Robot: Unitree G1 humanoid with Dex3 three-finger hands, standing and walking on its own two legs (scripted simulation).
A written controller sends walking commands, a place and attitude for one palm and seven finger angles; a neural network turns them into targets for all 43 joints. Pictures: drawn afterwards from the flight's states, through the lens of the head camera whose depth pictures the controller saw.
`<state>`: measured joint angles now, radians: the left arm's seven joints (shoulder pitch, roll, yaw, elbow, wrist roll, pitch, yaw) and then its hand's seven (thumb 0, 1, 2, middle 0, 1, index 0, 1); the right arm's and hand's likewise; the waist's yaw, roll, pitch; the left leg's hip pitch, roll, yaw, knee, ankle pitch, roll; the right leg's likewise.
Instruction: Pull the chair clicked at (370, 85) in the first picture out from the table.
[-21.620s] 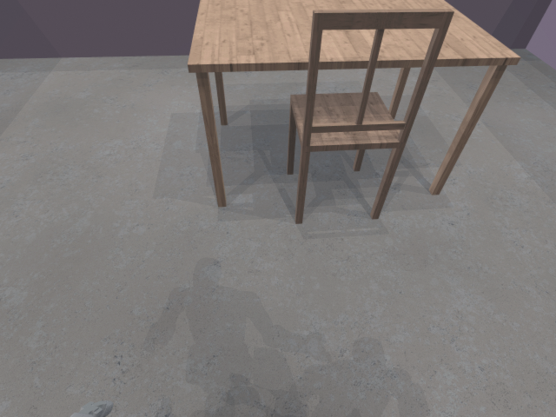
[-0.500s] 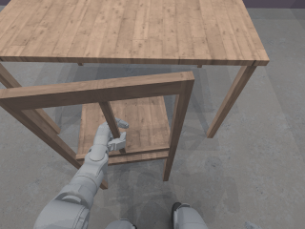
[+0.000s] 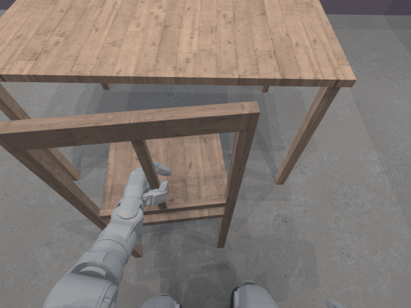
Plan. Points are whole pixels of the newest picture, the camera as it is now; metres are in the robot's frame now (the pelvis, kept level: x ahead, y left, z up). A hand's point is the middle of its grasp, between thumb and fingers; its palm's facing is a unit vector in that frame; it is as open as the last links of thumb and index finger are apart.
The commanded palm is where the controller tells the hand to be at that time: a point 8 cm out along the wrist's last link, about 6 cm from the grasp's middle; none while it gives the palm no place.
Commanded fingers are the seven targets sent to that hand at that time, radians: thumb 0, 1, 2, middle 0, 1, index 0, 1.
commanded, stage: step backward, pulling the chair out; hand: left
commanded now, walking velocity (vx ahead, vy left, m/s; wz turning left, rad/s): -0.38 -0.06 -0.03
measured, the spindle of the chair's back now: (153, 179) +0.38 +0.13 -0.04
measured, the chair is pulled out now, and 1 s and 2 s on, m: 0.22 0.30 0.52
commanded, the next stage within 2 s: stop walking, hand still on the chair in 1.82 s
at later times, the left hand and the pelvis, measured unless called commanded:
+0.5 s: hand (158, 204) +0.33 +0.11 -0.06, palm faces -0.07 -0.98 -0.19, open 5.3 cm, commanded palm +0.33 +0.16 -0.05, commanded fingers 0.00 0.90 0.90 -0.50 -1.45 -0.50 -1.45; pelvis -0.03 +0.00 +0.00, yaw -3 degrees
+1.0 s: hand (154, 228) +0.27 +0.11 -0.05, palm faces -0.07 -0.98 -0.18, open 5.3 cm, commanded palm +0.27 +0.16 -0.05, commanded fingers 0.00 0.90 0.90 -0.50 -1.45 -0.50 -1.45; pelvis -0.09 +0.00 +0.02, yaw -5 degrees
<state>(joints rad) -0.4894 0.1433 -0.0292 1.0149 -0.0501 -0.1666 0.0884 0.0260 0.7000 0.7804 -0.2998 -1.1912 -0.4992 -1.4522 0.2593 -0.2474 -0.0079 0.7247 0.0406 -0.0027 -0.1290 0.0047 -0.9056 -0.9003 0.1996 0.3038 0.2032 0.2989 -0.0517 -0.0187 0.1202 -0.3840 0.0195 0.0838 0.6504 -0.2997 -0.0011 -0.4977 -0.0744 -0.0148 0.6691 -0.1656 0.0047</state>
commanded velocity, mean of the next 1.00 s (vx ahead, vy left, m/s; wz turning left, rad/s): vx -0.38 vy -0.04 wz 0.02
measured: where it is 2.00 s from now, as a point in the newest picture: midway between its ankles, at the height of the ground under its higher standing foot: outside the picture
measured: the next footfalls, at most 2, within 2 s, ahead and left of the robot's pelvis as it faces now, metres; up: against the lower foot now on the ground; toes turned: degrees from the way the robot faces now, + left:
right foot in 0.48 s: +0.04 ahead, -0.13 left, +0.00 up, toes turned -5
right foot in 1.06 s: -0.11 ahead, -0.15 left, +0.00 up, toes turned -7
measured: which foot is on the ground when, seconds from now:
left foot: down 0.00-1.00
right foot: down 0.00-0.36, up 0.38-0.46, down 0.48-0.80, up 0.82-1.00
